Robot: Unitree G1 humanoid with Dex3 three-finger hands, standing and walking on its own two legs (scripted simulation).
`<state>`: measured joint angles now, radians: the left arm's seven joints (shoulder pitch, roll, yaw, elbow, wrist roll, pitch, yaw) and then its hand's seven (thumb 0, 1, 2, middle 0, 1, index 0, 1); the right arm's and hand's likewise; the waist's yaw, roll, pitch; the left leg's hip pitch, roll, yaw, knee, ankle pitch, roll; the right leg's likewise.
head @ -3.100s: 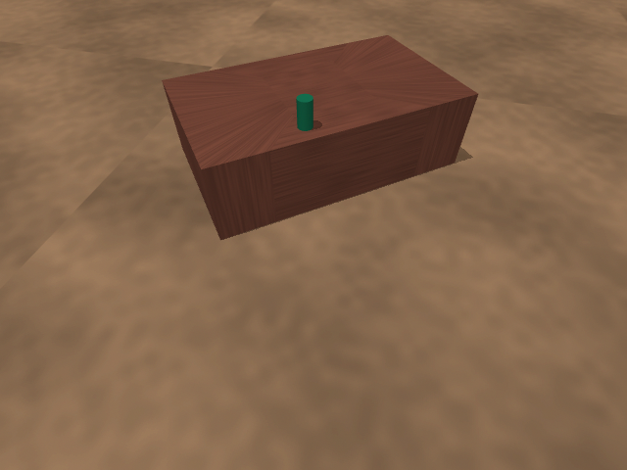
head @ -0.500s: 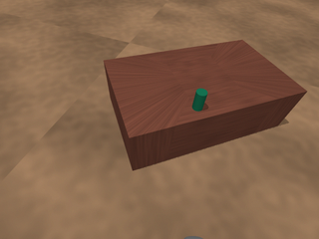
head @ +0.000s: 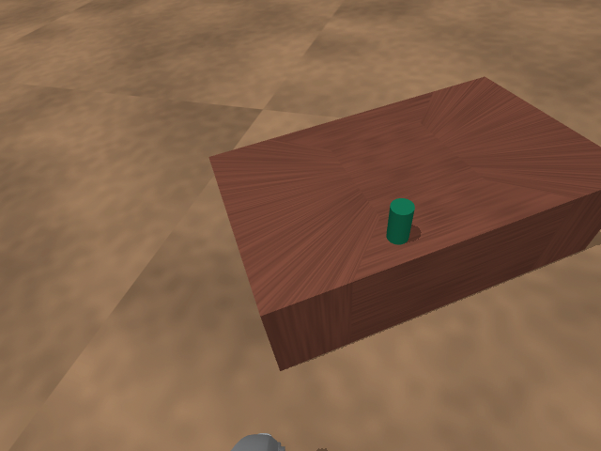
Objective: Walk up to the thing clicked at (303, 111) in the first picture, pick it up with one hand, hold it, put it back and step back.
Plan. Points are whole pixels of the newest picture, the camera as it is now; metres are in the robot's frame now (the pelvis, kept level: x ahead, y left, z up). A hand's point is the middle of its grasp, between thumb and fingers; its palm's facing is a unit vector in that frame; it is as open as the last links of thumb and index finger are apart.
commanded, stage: walk up
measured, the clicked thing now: (399, 222) +0.77 -0.22 -0.32
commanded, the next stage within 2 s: stand in 1.90 s
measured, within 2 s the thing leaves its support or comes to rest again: neither
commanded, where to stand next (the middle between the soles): +0.15 +0.02 m, yaw -1 degrees
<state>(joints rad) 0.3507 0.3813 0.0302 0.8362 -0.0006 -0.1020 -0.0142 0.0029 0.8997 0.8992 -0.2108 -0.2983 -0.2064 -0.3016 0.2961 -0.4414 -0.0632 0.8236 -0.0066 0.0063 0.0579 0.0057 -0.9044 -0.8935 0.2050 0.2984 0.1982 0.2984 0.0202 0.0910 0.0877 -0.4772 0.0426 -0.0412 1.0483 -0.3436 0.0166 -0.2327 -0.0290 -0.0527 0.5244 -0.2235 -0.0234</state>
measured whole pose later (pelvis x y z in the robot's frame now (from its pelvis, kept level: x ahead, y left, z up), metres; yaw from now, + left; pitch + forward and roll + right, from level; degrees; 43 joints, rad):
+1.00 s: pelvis +0.07 +0.04 +0.01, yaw -1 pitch -2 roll +0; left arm 0.10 0.35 0.00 1.11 0.00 -0.01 -0.01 0.00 0.90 0.90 -0.21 -0.30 -0.20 -0.30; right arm 0.09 -0.37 0.00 1.14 0.00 -0.01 0.01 0.00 -0.90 -0.89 0.21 0.30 0.20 0.30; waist -0.01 0.01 0.05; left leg -0.21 0.05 0.04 0.40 -0.14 -0.02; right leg -0.10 -0.01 -0.02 0.40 -0.26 0.00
